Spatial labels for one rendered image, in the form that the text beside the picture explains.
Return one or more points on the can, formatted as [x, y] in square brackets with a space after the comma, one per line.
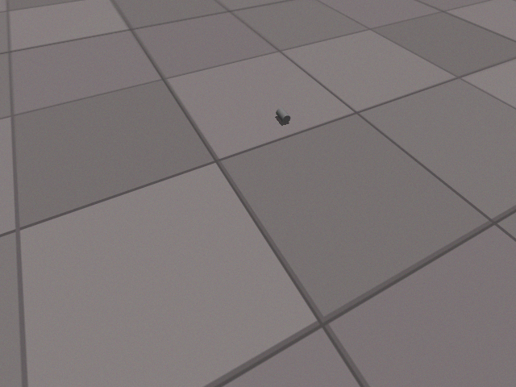
[284, 117]

